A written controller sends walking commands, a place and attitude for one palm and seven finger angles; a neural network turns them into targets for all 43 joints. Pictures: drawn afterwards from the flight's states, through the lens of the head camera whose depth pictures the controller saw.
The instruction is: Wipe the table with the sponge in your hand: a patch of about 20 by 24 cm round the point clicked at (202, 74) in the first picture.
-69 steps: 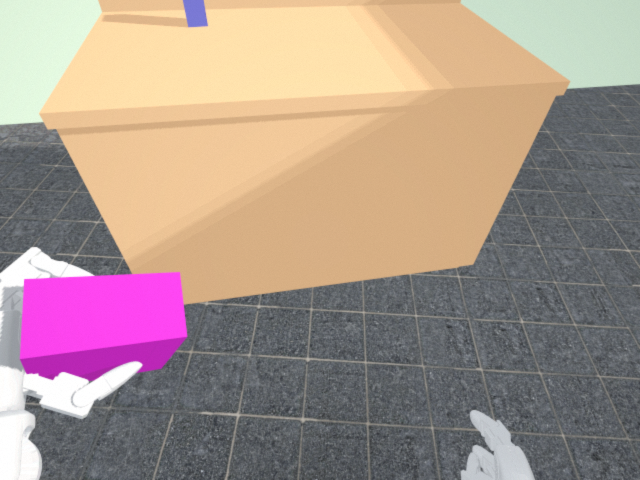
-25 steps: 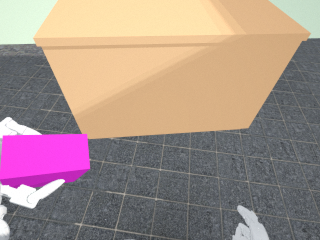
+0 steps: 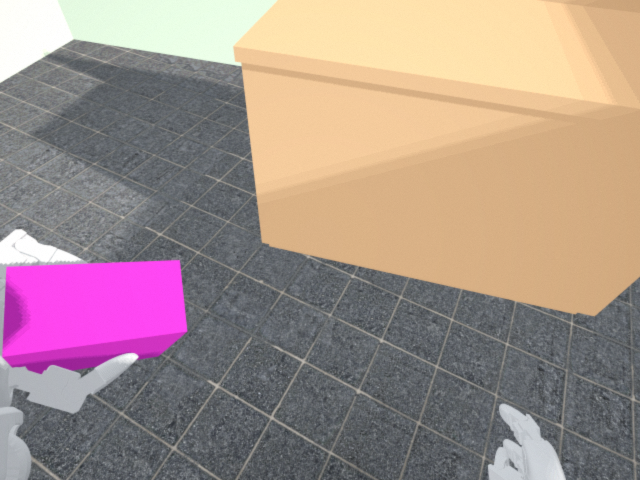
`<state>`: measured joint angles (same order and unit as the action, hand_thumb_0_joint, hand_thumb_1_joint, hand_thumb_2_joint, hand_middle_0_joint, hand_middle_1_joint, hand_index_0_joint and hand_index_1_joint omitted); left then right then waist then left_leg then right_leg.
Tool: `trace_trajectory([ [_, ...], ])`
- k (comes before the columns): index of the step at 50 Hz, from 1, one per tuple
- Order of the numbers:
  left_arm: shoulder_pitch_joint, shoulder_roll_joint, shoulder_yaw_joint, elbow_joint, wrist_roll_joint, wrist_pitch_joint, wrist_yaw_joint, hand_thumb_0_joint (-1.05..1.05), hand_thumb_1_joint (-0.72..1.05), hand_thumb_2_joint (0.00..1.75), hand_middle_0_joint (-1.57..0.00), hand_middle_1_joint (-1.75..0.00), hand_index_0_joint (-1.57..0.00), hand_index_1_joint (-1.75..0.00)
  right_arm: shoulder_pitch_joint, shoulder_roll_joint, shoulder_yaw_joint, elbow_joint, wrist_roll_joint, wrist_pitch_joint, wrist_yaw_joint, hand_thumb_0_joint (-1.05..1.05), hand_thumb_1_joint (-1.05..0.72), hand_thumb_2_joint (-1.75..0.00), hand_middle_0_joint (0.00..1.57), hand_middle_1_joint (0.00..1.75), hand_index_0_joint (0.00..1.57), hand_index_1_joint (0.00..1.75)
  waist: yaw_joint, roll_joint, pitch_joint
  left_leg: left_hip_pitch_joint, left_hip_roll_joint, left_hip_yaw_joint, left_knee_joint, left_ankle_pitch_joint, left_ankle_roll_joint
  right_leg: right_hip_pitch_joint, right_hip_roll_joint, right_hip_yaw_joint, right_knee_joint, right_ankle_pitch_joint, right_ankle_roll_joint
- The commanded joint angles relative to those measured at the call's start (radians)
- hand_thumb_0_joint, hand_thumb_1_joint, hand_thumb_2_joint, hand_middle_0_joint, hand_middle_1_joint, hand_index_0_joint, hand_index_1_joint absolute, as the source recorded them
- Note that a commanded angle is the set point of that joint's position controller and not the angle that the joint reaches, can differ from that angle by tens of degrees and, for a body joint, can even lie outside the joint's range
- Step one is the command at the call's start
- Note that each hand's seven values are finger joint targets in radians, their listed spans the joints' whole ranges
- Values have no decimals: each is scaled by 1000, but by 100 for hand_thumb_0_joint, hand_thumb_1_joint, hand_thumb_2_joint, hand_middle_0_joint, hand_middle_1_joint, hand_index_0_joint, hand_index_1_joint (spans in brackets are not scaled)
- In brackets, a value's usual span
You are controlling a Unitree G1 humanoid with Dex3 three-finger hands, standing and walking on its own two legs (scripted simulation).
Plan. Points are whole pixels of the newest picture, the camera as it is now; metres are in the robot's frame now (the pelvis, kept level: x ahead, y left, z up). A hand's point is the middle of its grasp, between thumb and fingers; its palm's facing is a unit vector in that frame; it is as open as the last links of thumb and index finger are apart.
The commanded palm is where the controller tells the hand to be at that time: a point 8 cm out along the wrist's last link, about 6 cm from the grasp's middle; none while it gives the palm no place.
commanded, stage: walk to a spot facing it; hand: left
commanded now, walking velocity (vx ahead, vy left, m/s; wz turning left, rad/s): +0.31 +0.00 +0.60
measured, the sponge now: (122, 318) +0.22 +0.20 +0.16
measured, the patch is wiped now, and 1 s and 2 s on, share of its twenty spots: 0.00 0.00 0.00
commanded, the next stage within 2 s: turn to face it in 1.60 s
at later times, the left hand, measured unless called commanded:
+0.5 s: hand (32, 381) +0.16 +0.24 +0.17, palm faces +0.59 -0.68 -0.43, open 10.4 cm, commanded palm +0.09 +0.27 +0.19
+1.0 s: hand out of the picture +0.21 +0.28 +0.20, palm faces +0.70 -0.56 -0.44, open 10.4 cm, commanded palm +0.15 +0.31 +0.19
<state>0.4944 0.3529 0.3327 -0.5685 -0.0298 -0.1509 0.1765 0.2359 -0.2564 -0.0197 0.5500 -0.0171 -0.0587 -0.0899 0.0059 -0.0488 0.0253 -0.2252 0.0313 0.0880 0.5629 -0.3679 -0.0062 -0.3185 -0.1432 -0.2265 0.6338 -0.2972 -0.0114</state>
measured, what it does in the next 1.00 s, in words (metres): walks ahead, turning left: right foot, then left foot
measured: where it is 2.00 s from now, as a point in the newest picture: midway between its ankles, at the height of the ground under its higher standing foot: (297, 447)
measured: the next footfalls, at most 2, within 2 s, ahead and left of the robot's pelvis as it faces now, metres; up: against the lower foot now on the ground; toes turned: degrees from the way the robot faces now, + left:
right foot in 0.38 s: +0.09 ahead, -0.13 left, +0.00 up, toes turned +5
left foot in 0.76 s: +0.11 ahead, +0.15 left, +0.00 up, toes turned +31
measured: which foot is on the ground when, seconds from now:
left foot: down 0.00-0.38, up 0.40-0.74, down 0.76-1.00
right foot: down 0.00-0.00, up 0.02-0.36, down 0.38-0.74, up 0.76-1.00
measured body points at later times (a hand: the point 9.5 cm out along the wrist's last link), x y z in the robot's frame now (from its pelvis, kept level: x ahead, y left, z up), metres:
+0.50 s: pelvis +0.02 -0.04 +0.00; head +0.03 -0.05 +0.45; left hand +0.12 +0.27 +0.20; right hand +0.22 -0.22 -0.11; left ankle -0.03 +0.09 -0.64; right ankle +0.05 -0.14 -0.73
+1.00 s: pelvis +0.12 -0.01 +0.00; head +0.14 +0.00 +0.45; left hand +0.17 +0.31 +0.22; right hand +0.35 -0.11 -0.09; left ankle +0.08 +0.12 -0.73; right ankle +0.22 -0.12 -0.69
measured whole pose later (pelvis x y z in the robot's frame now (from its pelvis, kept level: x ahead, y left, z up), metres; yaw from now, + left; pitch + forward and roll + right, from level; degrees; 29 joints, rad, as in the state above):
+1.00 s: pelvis +0.12 -0.01 +0.00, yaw +25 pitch -1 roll +0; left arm 0.50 0.38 0.37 -0.59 -0.02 -0.23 0.15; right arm 0.22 -0.10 0.04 0.60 0.01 -0.12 -0.04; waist 0.02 0.01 0.06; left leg -0.27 0.09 0.07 0.55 -0.26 -0.02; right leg -0.46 -0.13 -0.12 0.86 -0.38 0.06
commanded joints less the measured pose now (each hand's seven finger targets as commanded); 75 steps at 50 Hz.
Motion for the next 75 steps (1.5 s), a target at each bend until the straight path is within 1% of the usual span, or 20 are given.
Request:
trace_trajectory([
  [1, -110, 169, 107, -273, -14, -99, 20, 0, 10, 130, -120, -160, -120, -160, -53, -74, -27, -139, 7, -82, 9, 0, -90, -90, 20, 30, 20, 30, -20, 387, -139, 263, 390, -590, -254, 397, 257, -352, 78, 120, 471, -336, 82],
  [16, -174, 132, 80, -95, 13, -79, -26, 0, 10, 130, -120, -160, -120, -160, -103, -55, -6, -56, 9, -106, 17, 0, -90, -90, 20, 30, 20, 30, 6, 272, -23, -163, 142, -320, -220, -216, 159, 130, 159, 50, -72, -115, 79],
  [18, -185, 167, 90, -99, 26, -72, -28, 0, 10, 130, -120, -160, -120, -160, -110, -25, 2, -57, 10, -92, 22, 0, -90, -90, 20, 30, 20, 30, 21, 58, -69, -381, 51, -204, 105, -206, 94, 358, -14, 269, -307, -209, 1],
  [19, -200, 220, 120, -110, 25, -64, -23, 0, 10, 130, -120, -160, -120, -160, -118, -6, -3, -70, 14, -85, 22, 0, -90, -90, 20, 30, 20, 30, 24, -241, -77, -554, -64, -70, 464, -234, 27, 408, -287, 676, -430, -333, -117],
  [20, -234, 244, 143, -149, 9, -75, -12, 0, 10, 130, -120, -160, -120, -160, -153, -49, -17, -80, 1, -95, 22, 0, -90, -90, 20, 30, 20, 30, 26, -212, -79, -567, -27, -131, 669, -165, 7, 326, -379, 791, -473, -324, -156],
  [26, -101, 209, 165, -136, 11, -110, -15, 0, 10, 130, -120, -160, -120, -160, -159, -30, -14, -77, 8, -47, 15, 0, -90, -90, 20, 30, 20, 30, -1, -104, -37, -428, 63, -50, 531, 16, -32, 231, -211, 232, -365, 139, -98],
  [35, -148, 168, 119, -210, 6, -94, 37, 0, 10, 130, -120, -160, -120, -160, -67, -40, -40, -128, 10, -55, 9, 0, -90, -90, 20, 30, 20, 30, -11, -81, -119, 6, -39, 159, -55, 91, 12, 175, -169, 100, -76, 240, -66],
  [37, -150, 153, 106, -268, 8, -119, 40, 0, 10, 130, -120, -160, -120, -160, -63, -77, -53, -139, 18, -61, 6, 0, -90, -90, 20, 30, 20, 30, -43, 345, -202, 348, 209, -252, -163, 238, 150, -160, 8, 19, 451, -48, 45],
  [38, -170, 173, 114, -269, 14, -134, 44, 0, 10, 130, -120, -160, -120, -160, -69, -72, -40, -135, 20, -69, 21, 0, -90, -90, 20, 30, 20, 30, -28, 413, -186, 390, 396, -595, -229, 501, 272, -333, 87, 108, 643, -338, 49],
  [39, -189, 232, 146, -192, 30, -133, 22, 0, 10, 130, -120, -160, -120, -160, -82, -76, -43, -108, 25, -72, 35, 0, -90, -90, 20, 30, 20, 30, -29, 288, -155, 274, 426, -615, -254, 307, 293, -367, 22, 219, 688, -298, 37],
  [51, -95, 131, 125, -64, 7, -116, -15, 0, 10, 130, -120, -160, -120, -160, -91, -39, -23, -57, 21, -96, 12, 0, -90, -90, 20, 30, 20, 30, 10, 213, -78, -158, 186, -112, -149, -165, 124, 141, 101, -1, -52, -33, 82],
  [53, -151, 172, 132, -26, 18, -94, -14, 0, 10, 130, -120, -160, -120, -160, -81, -15, -17, -53, 25, -77, 9, 0, -90, -90, 20, 30, 20, 30, 16, -64, -95, -332, 76, -17, 258, -180, 68, 291, -70, 266, -272, -213, 4],
  [54, -162, 236, 170, -15, 17, -80, -8, 0, 10, 130, -120, -160, -120, -160, -124, -3, -12, -74, 22, -73, 13, 0, -90, -90, 20, 30, 20, 30, 42, -360, -82, -551, -34, 4, 597, -249, 25, 367, -317, 689, -401, -186, -119],
  [55, -198, 215, 152, -10, 6, -80, -7, 0, 10, 130, -120, -160, -120, -160, -144, -43, -24, -69, 13, -83, 17, 0, -90, -90, 20, 30, 20, 30, 29, -293, -67, -562, 8, -112, 727, -164, 13, 303, -373, 756, -446, -219, -145],
  [61, -171, 208, 145, -175, 17, -123, -12, 0, 10, 130, -120, -160, -120, -160, -172, -38, -19, -65, 15, -41, 23, 0, -90, -90, 20, 30, 20, 30, 2, -97, -42, -453, 87, -54, 611, -2, -31, 252, -260, 200, -338, 242, -94],
  [70, -53, 194, 186, -262, -4, -103, 43, 0, 10, 130, -120, -160, -120, -160, -57, -33, -57, -148, 13, -28, 23, 0, -90, -90, 20, 30, 20, 30, -26, -47, -182, 10, -49, 191, -42, 111, -8, 194, -197, -11, 77, 494, -37],
  [71, -35, 168, 164, -259, -4, -112, 42, 0, 10, 130, -120, -160, -120, -160, -39, -55, -69, -151, 20, -30, 17, 0, -90, -90, 20, 30, 20, 30, -50, 134, -234, 205, 4, 77, -101, 169, 29, 61, -150, -31, 338, 398, 12],
  [72, -57, 176, 171, -306, -10, -137, 41, 0, 10, 130, -120, -160, -120, -160, -68, -74, -71, -158, 20, -36, 23, 0, -90, -90, 20, 30, 20, 30, -39, 425, -234, 337, 272, -362, -142, 521, 180, -215, 29, 5, 631, -194, 82],
  [73, -126, 220, 188, -328, 5, -158, 37, 0, 10, 130, -120, -160, -120, -160, -69, -79, -61, -158, 28, -54, 44, 0, -90, -90, 20, 30, 20, 30, -33, 397, -220, 350, 415, -643, -177, 751, 290, -355, 72, 128, 761, -401, 66],
  [75, -80, 264, 247, -250, 6, -139, 4, 0, 10, 130, -120, -160, -120, -160, -87, -95, -84, -126, 43, -49, 52, 0, -90, -90, 20, 30, 20, 30, -27, 293, -201, 244, 390, -555, -165, 479, 295, -418, 8, 228, 782, -281, 74],
])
